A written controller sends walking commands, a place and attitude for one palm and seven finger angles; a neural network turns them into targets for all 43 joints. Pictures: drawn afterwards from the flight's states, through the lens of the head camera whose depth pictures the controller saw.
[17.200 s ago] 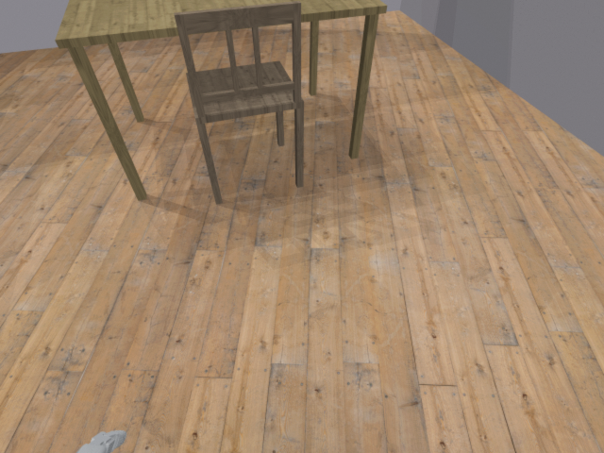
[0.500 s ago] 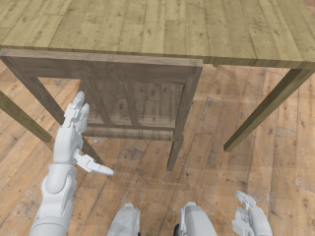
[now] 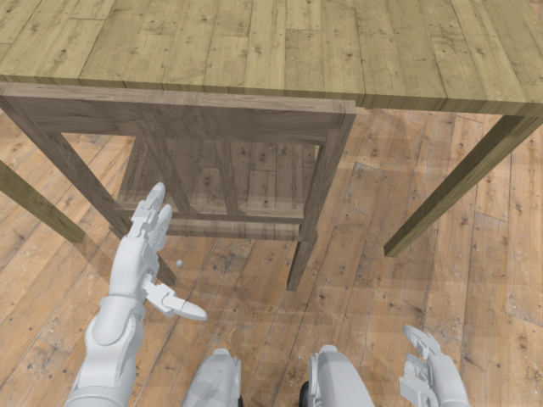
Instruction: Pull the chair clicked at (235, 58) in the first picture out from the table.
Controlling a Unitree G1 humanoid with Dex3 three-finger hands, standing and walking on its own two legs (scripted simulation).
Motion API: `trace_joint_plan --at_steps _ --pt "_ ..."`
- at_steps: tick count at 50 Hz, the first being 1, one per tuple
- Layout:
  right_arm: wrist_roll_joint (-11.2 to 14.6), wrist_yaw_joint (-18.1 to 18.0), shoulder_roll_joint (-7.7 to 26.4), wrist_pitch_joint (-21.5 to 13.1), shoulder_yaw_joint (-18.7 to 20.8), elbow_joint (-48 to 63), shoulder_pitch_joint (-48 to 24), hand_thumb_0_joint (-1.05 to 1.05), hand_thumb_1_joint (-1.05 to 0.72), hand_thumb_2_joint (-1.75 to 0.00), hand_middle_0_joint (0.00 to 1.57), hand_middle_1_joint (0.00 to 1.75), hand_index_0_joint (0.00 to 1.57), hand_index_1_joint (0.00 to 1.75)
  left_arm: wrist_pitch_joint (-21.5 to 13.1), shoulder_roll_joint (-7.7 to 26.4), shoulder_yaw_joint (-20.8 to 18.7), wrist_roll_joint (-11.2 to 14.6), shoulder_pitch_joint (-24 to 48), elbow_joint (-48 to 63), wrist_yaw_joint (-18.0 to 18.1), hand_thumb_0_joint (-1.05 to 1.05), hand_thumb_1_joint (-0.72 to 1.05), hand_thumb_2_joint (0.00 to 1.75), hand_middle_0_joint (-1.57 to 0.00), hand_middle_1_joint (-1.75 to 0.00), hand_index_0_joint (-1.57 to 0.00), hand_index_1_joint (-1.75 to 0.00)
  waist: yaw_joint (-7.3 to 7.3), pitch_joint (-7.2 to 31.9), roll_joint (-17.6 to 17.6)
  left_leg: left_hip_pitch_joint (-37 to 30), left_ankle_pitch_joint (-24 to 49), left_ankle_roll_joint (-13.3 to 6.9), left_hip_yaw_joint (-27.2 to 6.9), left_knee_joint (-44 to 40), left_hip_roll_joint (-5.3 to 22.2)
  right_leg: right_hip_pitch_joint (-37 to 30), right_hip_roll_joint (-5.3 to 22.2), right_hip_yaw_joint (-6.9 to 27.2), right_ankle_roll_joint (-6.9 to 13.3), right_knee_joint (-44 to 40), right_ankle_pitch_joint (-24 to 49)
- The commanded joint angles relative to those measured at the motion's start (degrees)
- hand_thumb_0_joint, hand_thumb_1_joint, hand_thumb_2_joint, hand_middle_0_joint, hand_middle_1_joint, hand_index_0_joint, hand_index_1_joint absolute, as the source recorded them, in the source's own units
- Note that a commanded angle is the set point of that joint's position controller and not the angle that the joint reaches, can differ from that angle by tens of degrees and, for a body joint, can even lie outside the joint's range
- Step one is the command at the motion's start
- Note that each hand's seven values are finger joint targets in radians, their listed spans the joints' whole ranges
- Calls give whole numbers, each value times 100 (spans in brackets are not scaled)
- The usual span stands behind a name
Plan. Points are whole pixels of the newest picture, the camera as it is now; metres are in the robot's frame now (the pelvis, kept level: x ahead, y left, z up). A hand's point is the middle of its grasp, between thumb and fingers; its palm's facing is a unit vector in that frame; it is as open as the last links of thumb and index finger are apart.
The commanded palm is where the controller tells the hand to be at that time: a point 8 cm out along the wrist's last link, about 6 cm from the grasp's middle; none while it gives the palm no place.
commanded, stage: aim the fingers beside a spindle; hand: left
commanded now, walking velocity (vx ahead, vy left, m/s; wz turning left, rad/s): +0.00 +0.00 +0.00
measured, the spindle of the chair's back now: (170, 176) +0.46 +0.17 +0.00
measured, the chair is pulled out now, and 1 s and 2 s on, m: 0.00 0.00 0.00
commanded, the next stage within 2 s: push the fingers through the gap in 1.84 s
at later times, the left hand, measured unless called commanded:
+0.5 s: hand (154, 243) +0.32 +0.16 +0.05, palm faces +0.02 -1.00 -0.08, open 16.9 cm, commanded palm +0.30 +0.21 +0.02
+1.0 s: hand (189, 266) +0.31 +0.13 -0.01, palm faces -0.11 -0.99 +0.01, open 16.9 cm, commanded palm +0.30 +0.19 +0.03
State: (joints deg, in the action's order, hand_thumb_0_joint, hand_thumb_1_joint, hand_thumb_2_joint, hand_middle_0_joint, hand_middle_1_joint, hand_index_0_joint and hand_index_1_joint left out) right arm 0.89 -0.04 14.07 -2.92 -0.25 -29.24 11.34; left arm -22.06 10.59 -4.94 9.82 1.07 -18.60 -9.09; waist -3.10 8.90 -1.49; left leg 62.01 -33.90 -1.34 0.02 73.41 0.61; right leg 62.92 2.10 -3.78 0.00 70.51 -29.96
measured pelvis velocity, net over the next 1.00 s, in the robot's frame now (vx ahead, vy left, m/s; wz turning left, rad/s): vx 0.00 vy -0.01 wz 0.01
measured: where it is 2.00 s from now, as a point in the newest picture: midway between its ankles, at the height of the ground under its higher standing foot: outside the picture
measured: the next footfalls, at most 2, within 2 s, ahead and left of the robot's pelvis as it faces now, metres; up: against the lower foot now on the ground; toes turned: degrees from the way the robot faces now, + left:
none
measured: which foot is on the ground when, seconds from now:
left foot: down 0.00-1.00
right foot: down 0.00-1.00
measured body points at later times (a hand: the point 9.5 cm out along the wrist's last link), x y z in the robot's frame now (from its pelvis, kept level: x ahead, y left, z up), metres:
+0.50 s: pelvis +0.00 +0.00 +0.00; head +0.11 +0.01 +0.44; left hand +0.32 +0.22 +0.06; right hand +0.17 -0.25 -0.10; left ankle +0.01 +0.10 -0.62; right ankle +0.03 -0.13 -0.62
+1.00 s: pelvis +0.00 -0.01 +0.00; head +0.12 +0.00 +0.43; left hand +0.31 +0.18 -0.01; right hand +0.16 -0.26 -0.10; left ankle +0.01 +0.10 -0.62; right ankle +0.03 -0.13 -0.62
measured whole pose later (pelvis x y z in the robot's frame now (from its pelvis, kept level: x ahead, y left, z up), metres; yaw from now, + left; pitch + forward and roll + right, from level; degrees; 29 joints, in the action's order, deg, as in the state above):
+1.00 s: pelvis +0.00 -0.01 +0.00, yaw +1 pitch +23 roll -2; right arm 1.5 -0.2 14.6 -2.5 -0.3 -29.6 11.2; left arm -20.7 10.9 -3.5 10.4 2.4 -21.4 -10.5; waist -3.0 8.8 -2.0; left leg 62.1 -33.8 -0.7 -1.0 73.3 0.6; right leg 62.8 2.1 -4.6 0.7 70.6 -30.3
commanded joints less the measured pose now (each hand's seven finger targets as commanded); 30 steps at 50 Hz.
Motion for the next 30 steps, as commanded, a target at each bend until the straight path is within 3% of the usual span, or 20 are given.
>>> trace_joint_plan --at_steps 1,5,7,9,10,12,15,16,18,19,20,23,25,26,28,30 --pt "-80 -138 707 -284 308 684 86 0 -90 -90 20 30 20 30 -1065 1275 -790 88 1177 2645 380 0 -50 30 -6 -8 -6 -8 198 2934 -409 -1806 2743 96 -264 -1089 -71 -1854 -162 162 176 -673 1995" --pt "-67 -87 744 -258 293 467 65 0 -90 -90 20 30 20 30 -892 780 -432 -32 769 1397 349 0 -50 30 -6 -8 -6 -8 -71 1988 2 -1230 2097 62 -269 -1056 -58 -1476 -183 88 147 -804 1546" --pt "-11 -46 811 -208 296 463 75 0 -90 -90 20 30 20 30 -582 328 -17 -42 465 557 86 0 -50 30 -6 -8 -6 -8 -162 1508 230 -909 1580 67 -249 -1090 -73 -1262 -191 44 136 -900 1188" --pt "66 -46 880 -169 307 542 67 0 -90 -90 20 30 20 30 -290 82 284 15 500 191 -201 0 -50 30 -6 -8 -6 -8 -191 1305 303 -751 1236 45 -229 -1115 -105 -1185 -174 56 147 -1006 922" --pt "98 -57 889 -175 311 579 82 0 -90 -90 20 30 20 30 -221 35 332 72 601 175 -308 0 -50 30 -6 -8 -6 -8 -201 1320 333 -768 1287 32 -236 -1118 -111 -1238 -164 63 163 -1016 988" --pt "91 -88 895 -189 348 689 70 0 -90 -90 20 30 20 30 -256 253 193 138 848 724 -366 0 -50 30 -6 -8 -6 -8 -109 1814 206 -966 1498 19 -243 -1073 -110 -1379 -134 82 155 -938 1173" --pt "6 -158 825 -257 357 765 55 0 -90 -90 20 30 20 30 -710 1155 -597 186 1205 2179 -23 0 -50 30 -6 -8 -6 -8 166 2767 -243 -1534 2319 55 -257 -1047 -89 -1803 -134 145 179 -728 1783" --pt "-39 -155 748 -279 340 778 47 0 -90 -90 20 30 20 30 -895 1265 -701 167 1307 2744 144 0 -50 30 -6 -8 -6 -8 264 3116 -580 -1845 2616 82 -247 -1083 -106 -1906 -128 190 186 -715 1944" --pt "-78 -155 634 -308 298 693 60 0 -90 -90 20 30 20 30 -1120 1265 -799 107 961 2941 470 0 -50 30 -6 -8 -6 -8 278 3004 -610 -2011 2932 136 -251 -1132 -78 -1870 -149 146 200 -676 2060" --pt "-91 -143 615 -300 290 639 44 0 -90 -90 20 30 20 30 -1142 1169 -761 71 807 2735 567 0 -50 30 -6 -8 -6 -8 220 2802 -445 -1897 2887 127 -256 -1121 -70 -1832 -159 128 186 -689 2044" --pt "-100 -133 652 -273 293 595 53 0 -90 -90 20 30 20 30 -1102 1301 -909 6 717 2413 623 0 -50 30 -6 -8 -6 -8 179 2637 -309 -1639 2725 97 -253 -1075 -63 -1827 -166 141 175 -699 1991" --pt "-56 -50 744 -191 276 443 33 0 -90 -90 20 30 20 30 -709 481 -178 -128 551 780 380 0 -50 30 -6 -8 -6 -8 -174 1461 83 -919 1646 79 -239 -1058 -70 -1248 -190 58 124 -870 1237" --pt "33 -39 852 -152 277 449 78 0 -90 -90 20 30 20 30 -356 93 205 -90 593 -76 17 0 -50 30 -6 -8 -6 -8 -297 1015 432 -568 1082 38 -223 -1076 -98 -1084 -192 84 135 -1047 788" --pt "94 -41 907 -146 276 502 89 0 -90 -90 20 30 20 30 -235 10 342 -47 696 -161 -162 0 -50 30 -6 -8 -6 -8 -281 1047 484 -556 964 30 -227 -1105 -116 -1115 -180 86 140 -1078 683" --pt "128 -74 934 -161 333 646 98 0 -90 -90 20 30 20 30 -157 -21 463 66 881 229 -400 0 -50 30 -6 -8 -6 -8 -194 1551 289 -824 1224 14 -250 -1099 -122 -1277 -146 85 163 -1016 930" --pt "92 -119 893 -217 357 740 69 0 -90 -90 20 30 20 30 -325 328 223 177 1228 1104 -373 0 -50 30 -6 -8 -6 -8 -108 2207 41 -1129 1702 -2 -240 -1005 -115 -1532 -118 133 162 -894 1374"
